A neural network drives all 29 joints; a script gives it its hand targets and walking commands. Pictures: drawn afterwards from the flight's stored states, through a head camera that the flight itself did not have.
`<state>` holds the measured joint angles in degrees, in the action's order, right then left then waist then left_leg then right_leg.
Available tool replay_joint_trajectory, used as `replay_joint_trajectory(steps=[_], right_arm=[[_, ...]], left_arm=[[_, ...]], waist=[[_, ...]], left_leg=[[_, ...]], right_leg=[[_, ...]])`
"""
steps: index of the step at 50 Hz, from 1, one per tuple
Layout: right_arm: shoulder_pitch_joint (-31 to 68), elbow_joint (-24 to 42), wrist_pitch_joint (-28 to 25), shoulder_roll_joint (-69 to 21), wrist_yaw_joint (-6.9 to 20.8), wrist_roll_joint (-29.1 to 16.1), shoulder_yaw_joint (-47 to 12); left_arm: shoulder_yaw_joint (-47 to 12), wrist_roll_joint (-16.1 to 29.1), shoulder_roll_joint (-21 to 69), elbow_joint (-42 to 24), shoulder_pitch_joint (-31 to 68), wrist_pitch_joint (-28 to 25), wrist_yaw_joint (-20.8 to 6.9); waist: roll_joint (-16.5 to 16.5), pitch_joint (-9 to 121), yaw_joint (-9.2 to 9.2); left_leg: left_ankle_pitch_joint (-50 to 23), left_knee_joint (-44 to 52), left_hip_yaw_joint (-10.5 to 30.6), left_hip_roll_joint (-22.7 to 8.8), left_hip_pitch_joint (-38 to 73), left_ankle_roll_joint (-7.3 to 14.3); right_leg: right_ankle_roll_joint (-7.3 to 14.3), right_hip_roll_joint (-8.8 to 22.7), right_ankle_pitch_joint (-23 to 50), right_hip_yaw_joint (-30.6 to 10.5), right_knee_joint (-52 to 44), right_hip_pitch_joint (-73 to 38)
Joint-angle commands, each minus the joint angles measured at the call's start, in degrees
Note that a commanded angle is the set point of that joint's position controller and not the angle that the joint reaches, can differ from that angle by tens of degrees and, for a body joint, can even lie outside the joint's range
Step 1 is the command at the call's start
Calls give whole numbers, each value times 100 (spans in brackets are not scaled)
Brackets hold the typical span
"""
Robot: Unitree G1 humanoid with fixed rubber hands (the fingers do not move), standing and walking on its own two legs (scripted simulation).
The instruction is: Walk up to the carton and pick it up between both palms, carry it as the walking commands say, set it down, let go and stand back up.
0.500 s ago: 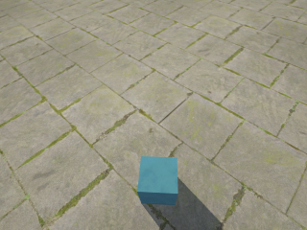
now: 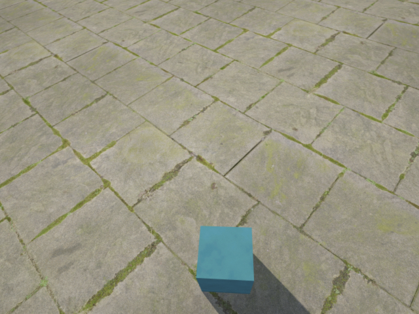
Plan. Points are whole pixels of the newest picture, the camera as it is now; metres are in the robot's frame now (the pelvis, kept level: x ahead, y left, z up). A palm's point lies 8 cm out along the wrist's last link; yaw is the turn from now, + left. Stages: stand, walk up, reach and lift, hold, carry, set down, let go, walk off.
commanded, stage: walk up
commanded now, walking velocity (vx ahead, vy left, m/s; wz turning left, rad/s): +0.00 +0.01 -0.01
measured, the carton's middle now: (225, 260) +0.40 +0.01 -0.65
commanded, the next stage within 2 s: stand in 1.96 s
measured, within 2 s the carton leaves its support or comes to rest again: neither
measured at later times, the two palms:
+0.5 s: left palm out of the picture +0.04 +0.25 -0.13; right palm out of the picture +0.04 -0.21 -0.14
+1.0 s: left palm out of the picture -0.01 +0.29 -0.15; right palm out of the picture -0.01 -0.20 -0.13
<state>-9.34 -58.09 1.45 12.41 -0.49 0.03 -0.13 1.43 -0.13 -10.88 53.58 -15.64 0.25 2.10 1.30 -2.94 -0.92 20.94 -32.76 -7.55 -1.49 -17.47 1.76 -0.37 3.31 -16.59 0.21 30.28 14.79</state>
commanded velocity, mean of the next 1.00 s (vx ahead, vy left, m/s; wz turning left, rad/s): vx -0.05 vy -0.01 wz -0.01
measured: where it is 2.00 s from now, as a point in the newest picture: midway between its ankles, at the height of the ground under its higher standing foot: outside the picture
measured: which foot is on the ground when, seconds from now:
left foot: up 0.00-0.00, down 0.02-1.00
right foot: down 0.00-0.94, up 0.96-1.00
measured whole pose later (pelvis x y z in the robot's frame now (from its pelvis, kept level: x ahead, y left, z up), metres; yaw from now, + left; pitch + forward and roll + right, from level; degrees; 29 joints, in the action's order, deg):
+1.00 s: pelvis -0.05 +0.05 -0.01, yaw +0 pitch -4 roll -3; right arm -14.4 -56.6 2.5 12.2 -1.1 1.4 -0.1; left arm 1.5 -0.1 -10.9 53.6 -15.3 3.2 1.8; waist 0.7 -3.1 0.3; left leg 18.6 -36.4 -7.6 -2.8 -14.3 3.0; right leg -1.2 0.9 -18.2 -0.4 39.8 17.5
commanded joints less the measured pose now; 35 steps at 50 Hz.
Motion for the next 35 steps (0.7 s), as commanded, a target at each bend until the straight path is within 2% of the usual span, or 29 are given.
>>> replay_joint_trajectory(steps=[1, 2, 3, 4, 6, 7, 9, 12, 13, 14, 15, 16, 17, 19, 21, 22, 23, 24, 25, 27, 30, 31, 32, 33, 34, 35], right_arm=[[-1046, -137, -195, 540, -118, 10, 339], [-979, -115, -211, 716, -119, 16, 387], [-716, -60, -166, 678, -109, 27, 358], [-569, 17, -150, 650, -104, 50, 343], [-408, 75, -138, 575, -97, 49, 265], [-306, 91, -132, 640, -114, 61, 268], [-344, 122, -148, 644, -120, 78, 257], [-335, 123, -157, 509, -111, 83, 194], [-414, 113, -159, 481, -115, 85, 221], [-420, 85, -149, 486, -123, 81, 223], [-388, 69, -142, 507, -119, 89, 223], [-356, 80, -145, 517, -112, 81, 238], [-378, 91, -138, 501, -113, 77, 227], [-452, 75, -132, 466, -101, 99, 222], [-531, 78, -132, 512, -99, 88, 245], [-548, 62, -139, 487, -106, 89, 225], [-558, 44, -145, 444, -108, 87, 234], [-575, 36, -153, 464, -103, 88, 231], [-581, 57, -153, 486, -94, 98, 243], [-632, 48, -155, 452, -92, 96, 242], [-653, 25, -160, 485, -90, 96, 251], [-609, 19, -160, 643, -132, 121, 394], [-391, 144, -137, 834, -185, 43, 476], [-510, 167, -128, 874, -198, 32, 516], [-621, 214, -104, 907, -212, 43, 550], [-594, 234, -33, 816, -204, 31, 547]], left_arm=[[70, -18, -211, 307, -473, -127, 69], [4, 0, -100, 259, -416, -87, 65], [42, 15, -256, 253, -331, -4, 64], [24, -12, -253, 314, -368, 15, 42], [-24, -55, -205, 344, -322, 1, -9], [11, -56, -280, 350, -367, -29, -19], [19, -62, -329, 358, -416, -67, -37], [21, -61, -386, 353, -399, -117, -33], [42, -61, -364, 344, -310, -117, -39], [39, -67, -353, 363, -341, -113, -43], [40, -68, -389, 370, -299, -118, -41], [47, -72, -352, 342, -339, -116, -37], [20, -69, -344, 379, -378, -125, -36], [14, -76, -302, 372, -286, -134, -48], [34, -66, -382, 356, -316, -168, -49], [36, -56, -433, 350, -261, -184, -40], [37, -55, -397, 334, -342, -188, -29], [36, -50, -434, 358, -334, -194, -21], [33, -59, -419, 365, -297, -190, -31], [42, -57, -479, 338, -264, -217, -35], [41, -41, -435, 294, -249, -208, -35], [61, -96, -592, 137, -218, -184, -7], [212, -39, -812, 69, -238, -150, 28], [270, -4, -902, 31, -369, -149, 53], [308, -7, -899, -30, -387, -94, 62], [298, -15, -866, -2, -457, -38, 71]], waist=[[-25, 1346, 128], [716, 1226, 151], [704, 1024, 129], [812, 786, 126], [808, 570, 121], [897, 436, 88], [804, 647, 86], [406, 791, 30], [416, 793, 74], [409, 768, 86], [229, 723, 74], [256, 679, 77], [37, 681, 65], [-19, 552, 117], [-22, 692, 124], [-169, 710, 112], [-100, 616, 103], [-261, 660, 81], [-92, 643, 118], [-313, 671, 92], [-262, 655, 106], [-181, 697, 171], [-222, 407, 72], [-134, 707, 41], [-143, 899, 98], [-292, 888, 58]], left_leg=[[-3837, 1266, 955, -1198, 2135, 72], [-4136, 1274, 1239, -1634, 2044, 300], [-3197, 1287, 978, -1679, 1589, 440], [-2466, 1443, 995, -1570, 1378, 437], [-1759, 1611, 835, -1261, 1203, 293], [-1745, 1594, 813, -1209, 1078, 259], [-1793, 1458, 759, -1135, 1141, 219], [-1821, 1319, 609, -991, 1211, 141], [-1442, 1372, 641, -947, 1064, 96], [-1365, 1352, 608, -899, 1080, 65], [-1365, 1295, 567, -834, 1067, 46], [-1295, 1297, 589, -838, 1000, 20], [-1204, 1240, 547, -784, 1072, 17], [-916, 1330, 621, -769, 986, 2], [-1120, 1215, 556, -726, 1136, -39], [-1195, 1171, 592, -731, 1149, -39], [-1250, 1193, 561, -724, 1166, -41], [-1302, 1197, 594, -731, 1174, -27], [-1248, 1212, 565, -723, 1158, -26], [-1306, 1109, 546, -681, 1211, -65], [-1294, 1148, 543, -712, 1227, -52], [-1579, 930, 523, -739, 1294, -126], [-3205, 147, 557, -860, 911, -48], [-3774, -146, 479, -842, 831, -53], [-3942, -377, 455, -832, 635, 27], [-3417, -444, 398, -740, 578, 14]], right_leg=[[64, 189, 1275, -255, -333, 2], [-51, -19, -450, -20, -193, 398], [-12, -27, -738, 42, -14, 308], [-32, -24, -599, 20, 17, 281], [-23, -38, -213, 11, -244, 272], [-29, -21, 100, 53, -356, 225], [-42, -8, 437, 75, -532, 11], [-1, 88, 1060, 1, -628, -225], [19, 119, 1063, -24, -662, -298], [36, 161, 1101, -97, -698, -323], [41, 181, 1214, -118, -763, -295], [28, 178, 1211, -163, -806, -282], [41, 208, 1257, -215, -882, -201], [73, 189, 1051, -223, -938, -75], [80, 258, 1231, -308, -979, -96], [105, 272, 1214, -341, -958, -83], [96, 244, 1244, -348, -962, 0], [112, 257, 1275, -306, -956, -74], [120, 258, 1223, -336, -963, -6], [145, 291, 1130, -438, -1022, 97], [138, 262, 1105, -370, -1006, 71], [129, 253, 1645, -293, -858, 116], [167, 468, 3459, -228, -224, 126], [318, 566, 4278, -234, 161, -23], [378, 613, 4411, -202, 350, -113], [474, 676, 4054, -275, 221, 9]])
